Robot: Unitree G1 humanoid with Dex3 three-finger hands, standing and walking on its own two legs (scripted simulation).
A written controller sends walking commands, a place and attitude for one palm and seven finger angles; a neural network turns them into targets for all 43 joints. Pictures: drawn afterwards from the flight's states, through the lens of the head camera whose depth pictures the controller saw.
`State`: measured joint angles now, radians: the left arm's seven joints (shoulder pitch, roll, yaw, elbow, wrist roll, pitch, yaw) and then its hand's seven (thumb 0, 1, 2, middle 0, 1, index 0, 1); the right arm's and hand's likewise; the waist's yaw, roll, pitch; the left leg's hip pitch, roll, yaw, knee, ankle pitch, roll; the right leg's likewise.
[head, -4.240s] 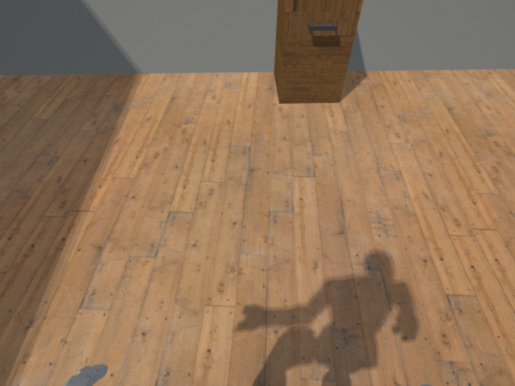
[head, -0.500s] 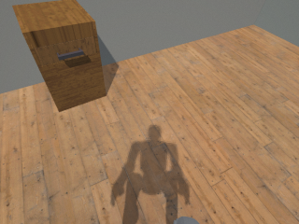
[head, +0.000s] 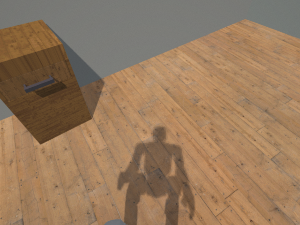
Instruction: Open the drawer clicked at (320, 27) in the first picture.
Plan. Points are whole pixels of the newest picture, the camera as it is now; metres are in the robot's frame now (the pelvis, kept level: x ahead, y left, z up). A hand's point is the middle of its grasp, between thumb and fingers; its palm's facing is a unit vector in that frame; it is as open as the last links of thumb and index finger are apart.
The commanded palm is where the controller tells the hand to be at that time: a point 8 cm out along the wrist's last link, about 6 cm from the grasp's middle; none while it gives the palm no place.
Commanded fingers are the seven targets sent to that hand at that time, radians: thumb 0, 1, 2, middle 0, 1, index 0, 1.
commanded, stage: walk to a spot facing it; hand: left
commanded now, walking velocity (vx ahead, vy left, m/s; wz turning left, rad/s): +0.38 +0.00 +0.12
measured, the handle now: (38, 83) +0.91 +0.71 -0.23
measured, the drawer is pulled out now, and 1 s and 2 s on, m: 0.00 0.00 0.00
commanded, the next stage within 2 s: turn to face it in 0.64 s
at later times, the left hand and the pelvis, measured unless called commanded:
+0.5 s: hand (74, 223) +0.16 +0.24 -0.17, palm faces +0.08 -0.99 -0.15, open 7.4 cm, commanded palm none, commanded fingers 0.00 0.90 0.90 -0.20 -0.30 -0.20 -0.30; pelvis +0.20 +0.07 +0.01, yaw +0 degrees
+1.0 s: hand (118, 130) +0.50 +0.15 -0.15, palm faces -0.05 -0.98 -0.21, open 7.3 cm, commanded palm none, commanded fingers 0.00 0.90 0.90 -0.20 -0.30 -0.20 -0.30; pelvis +0.37 -0.01 +0.00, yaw -2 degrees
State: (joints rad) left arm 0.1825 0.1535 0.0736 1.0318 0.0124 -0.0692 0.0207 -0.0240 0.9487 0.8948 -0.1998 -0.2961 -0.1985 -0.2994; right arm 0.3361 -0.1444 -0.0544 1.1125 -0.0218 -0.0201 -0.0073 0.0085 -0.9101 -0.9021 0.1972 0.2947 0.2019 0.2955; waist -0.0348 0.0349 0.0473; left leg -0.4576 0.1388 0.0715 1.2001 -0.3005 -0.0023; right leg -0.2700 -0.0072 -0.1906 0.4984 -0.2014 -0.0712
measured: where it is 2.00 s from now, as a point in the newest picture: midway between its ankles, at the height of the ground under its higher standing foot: (155, 205)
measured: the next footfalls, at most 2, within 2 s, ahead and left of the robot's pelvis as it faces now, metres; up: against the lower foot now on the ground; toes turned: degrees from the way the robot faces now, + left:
left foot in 0.32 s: +0.23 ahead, +0.16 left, +0.00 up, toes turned +13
right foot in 0.82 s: +0.48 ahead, -0.09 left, +0.00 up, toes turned -15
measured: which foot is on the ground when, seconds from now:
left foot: up 0.00-0.30, down 0.32-0.80, up 0.82-1.00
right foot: down 0.00-0.32, up 0.34-0.80, down 0.82-1.00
